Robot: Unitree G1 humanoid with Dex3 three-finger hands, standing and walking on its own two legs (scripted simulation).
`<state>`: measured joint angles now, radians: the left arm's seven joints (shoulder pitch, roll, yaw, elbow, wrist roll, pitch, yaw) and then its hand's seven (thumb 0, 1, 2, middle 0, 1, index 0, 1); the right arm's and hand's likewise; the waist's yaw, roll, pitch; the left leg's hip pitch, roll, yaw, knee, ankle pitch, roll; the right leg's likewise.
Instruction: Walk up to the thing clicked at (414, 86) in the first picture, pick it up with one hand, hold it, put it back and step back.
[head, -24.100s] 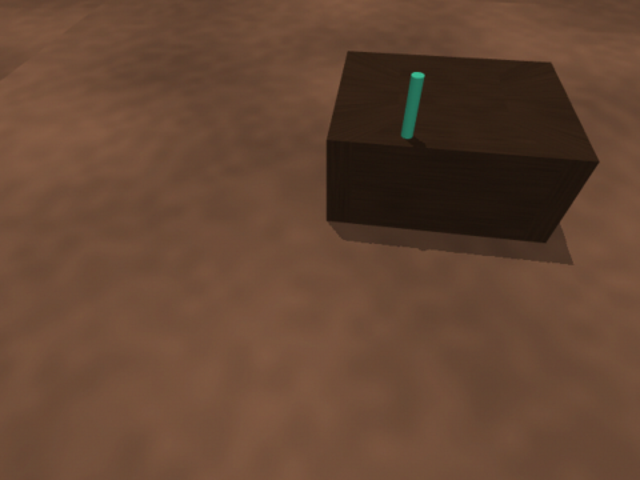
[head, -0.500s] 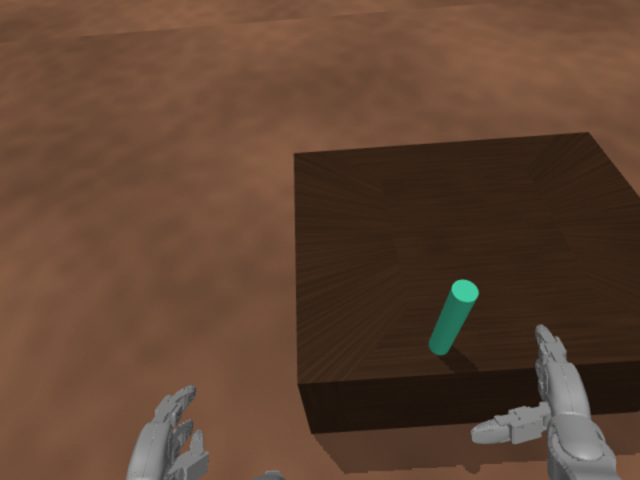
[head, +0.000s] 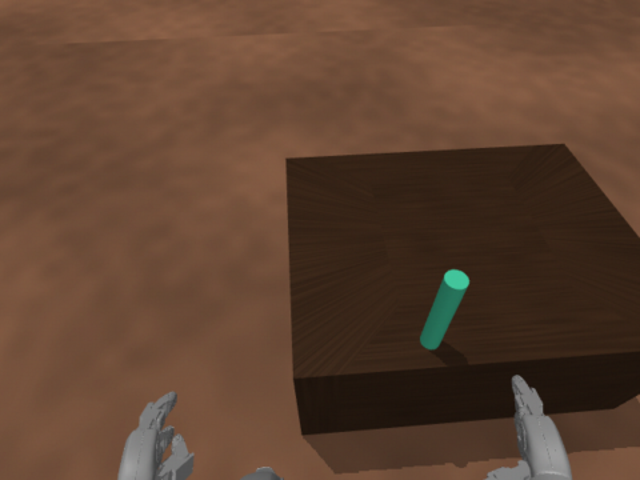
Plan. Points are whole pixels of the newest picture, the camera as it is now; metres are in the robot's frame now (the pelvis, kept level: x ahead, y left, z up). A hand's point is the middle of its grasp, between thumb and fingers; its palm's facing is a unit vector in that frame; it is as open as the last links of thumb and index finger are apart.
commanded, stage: home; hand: right
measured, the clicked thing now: (441, 313) +0.45 -0.21 -0.20
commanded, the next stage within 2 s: stand in 1.68 s
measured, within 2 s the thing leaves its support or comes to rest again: neither
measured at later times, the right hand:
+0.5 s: hand (499, 454) +0.17 -0.20 -0.06, palm faces +0.13 +0.95 -0.27, open 17.6 cm
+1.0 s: hand (502, 454) +0.18 -0.20 -0.06, palm faces +0.12 +0.95 -0.28, open 17.5 cm
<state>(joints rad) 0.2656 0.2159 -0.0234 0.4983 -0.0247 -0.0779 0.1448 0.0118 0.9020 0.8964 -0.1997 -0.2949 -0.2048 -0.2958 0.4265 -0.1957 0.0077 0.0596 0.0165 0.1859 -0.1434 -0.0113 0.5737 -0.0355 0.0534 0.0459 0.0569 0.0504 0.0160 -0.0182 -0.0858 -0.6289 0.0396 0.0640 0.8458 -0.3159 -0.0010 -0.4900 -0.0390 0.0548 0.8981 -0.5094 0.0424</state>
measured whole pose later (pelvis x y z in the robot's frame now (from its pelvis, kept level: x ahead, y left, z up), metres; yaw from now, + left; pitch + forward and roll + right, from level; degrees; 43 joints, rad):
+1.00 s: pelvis +0.00 -0.02 +0.00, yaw +0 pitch +6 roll +2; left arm 0.26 0.21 -0.03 0.54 -0.01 -0.15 0.15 0.01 0.90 0.90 -0.20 -0.30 -0.21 -0.30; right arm 0.44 -0.21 0.00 0.03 0.01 0.25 -0.14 -0.01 0.55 -0.04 0.06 0.05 0.06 0.05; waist 0.01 -0.02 -0.08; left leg -0.62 0.04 0.06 0.84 -0.31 -0.02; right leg -0.49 -0.03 0.05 0.92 -0.52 0.02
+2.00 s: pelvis +0.01 -0.01 +0.01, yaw +0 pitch +1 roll +0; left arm 0.22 0.33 0.01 0.78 0.06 -0.03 0.02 0.01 0.90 0.90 -0.20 -0.30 -0.21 -0.30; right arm 0.28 -0.33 -0.03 0.61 -0.06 0.02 -0.01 -0.01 0.26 -0.34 0.16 0.21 0.16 0.21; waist -0.01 0.01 -0.01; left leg -0.51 0.07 0.04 0.82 -0.33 -0.02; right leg -0.35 -0.01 0.03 0.82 -0.50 0.02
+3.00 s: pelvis +0.01 +0.01 +0.05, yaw -1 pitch -4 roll -1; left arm 0.18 0.35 0.01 1.13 0.02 0.00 0.00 0.00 0.91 0.90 -0.20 -0.30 -0.20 -0.30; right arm 0.12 -0.33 -0.02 1.15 -0.01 -0.01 -0.01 0.00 -0.90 -0.90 0.20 0.30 0.21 0.30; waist -0.01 -0.02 0.06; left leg -0.20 0.04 0.08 0.40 -0.13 0.01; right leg -0.04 -0.04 0.05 0.36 -0.26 0.05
